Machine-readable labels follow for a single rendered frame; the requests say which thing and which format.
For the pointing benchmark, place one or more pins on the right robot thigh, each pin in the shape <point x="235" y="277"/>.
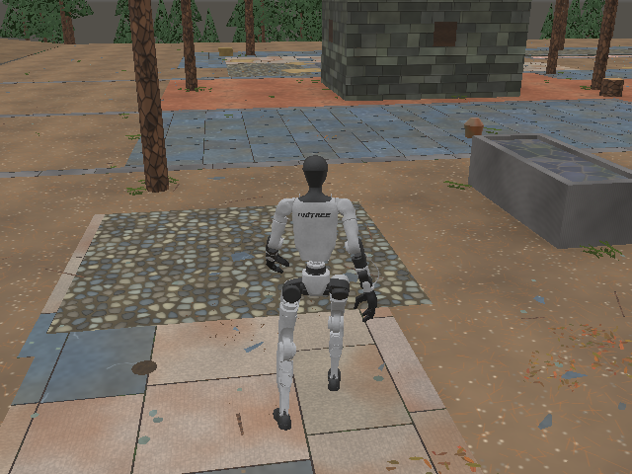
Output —
<point x="339" y="292"/>

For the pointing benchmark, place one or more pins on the robot right upper arm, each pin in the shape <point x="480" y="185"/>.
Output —
<point x="347" y="210"/>

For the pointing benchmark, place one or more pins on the robot right hand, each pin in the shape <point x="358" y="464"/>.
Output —
<point x="372" y="304"/>

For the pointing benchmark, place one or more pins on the right robot foot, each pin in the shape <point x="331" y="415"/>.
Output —
<point x="334" y="384"/>

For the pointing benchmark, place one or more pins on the robot right forearm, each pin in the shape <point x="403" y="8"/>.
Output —
<point x="362" y="270"/>

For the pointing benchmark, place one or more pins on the robot left upper arm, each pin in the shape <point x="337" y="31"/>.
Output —
<point x="283" y="209"/>

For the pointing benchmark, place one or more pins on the robot left forearm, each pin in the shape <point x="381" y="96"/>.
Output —
<point x="271" y="254"/>

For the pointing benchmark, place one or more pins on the robot left hand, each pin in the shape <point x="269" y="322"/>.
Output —
<point x="280" y="260"/>

